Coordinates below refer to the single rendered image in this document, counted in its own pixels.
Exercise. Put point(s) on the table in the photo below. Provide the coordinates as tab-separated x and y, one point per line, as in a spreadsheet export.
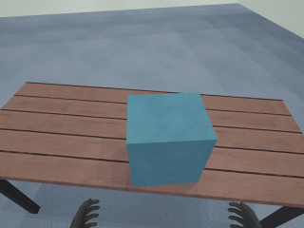
75	135

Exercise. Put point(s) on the left robot hand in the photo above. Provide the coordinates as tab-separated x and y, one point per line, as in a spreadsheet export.
81	217

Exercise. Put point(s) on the carton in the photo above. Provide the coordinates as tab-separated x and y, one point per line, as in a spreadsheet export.
169	138

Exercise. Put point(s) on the right robot hand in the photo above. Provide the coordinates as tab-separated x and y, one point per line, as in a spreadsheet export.
248	217

